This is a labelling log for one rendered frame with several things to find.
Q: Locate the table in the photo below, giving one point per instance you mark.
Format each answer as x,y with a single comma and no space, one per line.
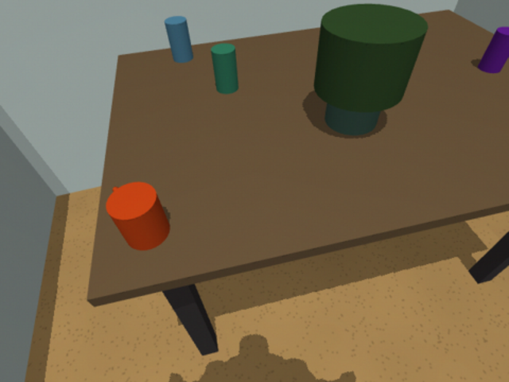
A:
257,178

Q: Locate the potted plant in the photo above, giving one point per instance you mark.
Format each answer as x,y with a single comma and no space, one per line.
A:
365,58

